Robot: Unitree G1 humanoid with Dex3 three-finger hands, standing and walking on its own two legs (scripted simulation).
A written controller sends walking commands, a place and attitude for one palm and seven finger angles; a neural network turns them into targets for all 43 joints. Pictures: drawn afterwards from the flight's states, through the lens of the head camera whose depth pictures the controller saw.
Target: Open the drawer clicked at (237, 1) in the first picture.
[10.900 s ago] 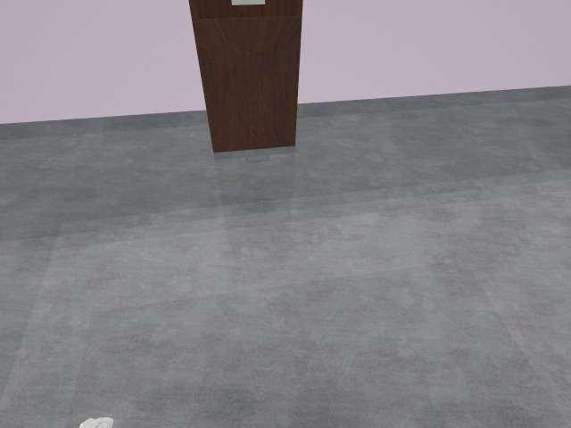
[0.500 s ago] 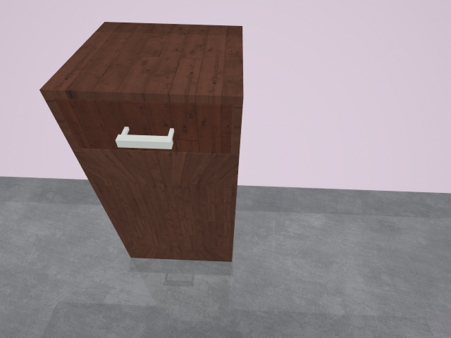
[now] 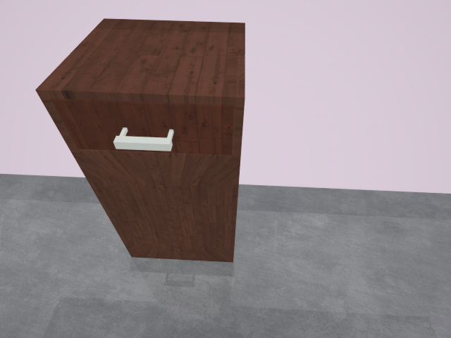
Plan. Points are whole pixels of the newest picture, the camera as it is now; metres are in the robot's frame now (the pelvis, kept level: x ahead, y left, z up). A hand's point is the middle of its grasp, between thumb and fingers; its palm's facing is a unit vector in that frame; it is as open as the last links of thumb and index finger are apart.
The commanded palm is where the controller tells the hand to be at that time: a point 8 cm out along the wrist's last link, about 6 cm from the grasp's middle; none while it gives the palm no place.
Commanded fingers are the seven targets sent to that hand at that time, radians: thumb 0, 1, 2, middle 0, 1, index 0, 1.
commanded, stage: raise the hand with hooked fingers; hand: left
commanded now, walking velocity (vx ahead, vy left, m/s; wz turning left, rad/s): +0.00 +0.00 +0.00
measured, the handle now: (145, 137) +0.55 +0.25 +0.02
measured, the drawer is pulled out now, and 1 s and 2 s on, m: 0.00 0.00 0.00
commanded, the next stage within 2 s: move the hooked fingers above the handle in 1.84 s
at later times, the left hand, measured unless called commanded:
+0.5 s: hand (119, 315) +0.16 +0.20 -0.04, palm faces -0.02 -0.10 -1.00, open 9.4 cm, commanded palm +0.17 +0.21 +0.03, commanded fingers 0.00 0.22 0.61 -0.25 -0.74 -0.25 -0.74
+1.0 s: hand (102, 235) +0.26 +0.24 +0.05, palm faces +0.09 -0.09 -0.99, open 12.3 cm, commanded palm +0.23 +0.24 +0.12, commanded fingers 0.00 -0.36 0.36 -0.29 -1.11 -0.29 -1.11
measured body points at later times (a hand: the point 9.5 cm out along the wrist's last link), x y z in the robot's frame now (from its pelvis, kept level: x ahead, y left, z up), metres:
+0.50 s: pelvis +0.00 -0.02 -0.03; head +0.03 -0.03 +0.42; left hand +0.16 +0.20 +0.01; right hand +0.30 -0.21 -0.06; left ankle -0.05 +0.10 -0.73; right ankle +0.05 -0.11 -0.74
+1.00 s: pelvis +0.01 +0.01 +0.00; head +0.03 -0.02 +0.44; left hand +0.25 +0.24 +0.11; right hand +0.18 -0.23 -0.12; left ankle -0.05 +0.10 -0.74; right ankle +0.05 -0.11 -0.74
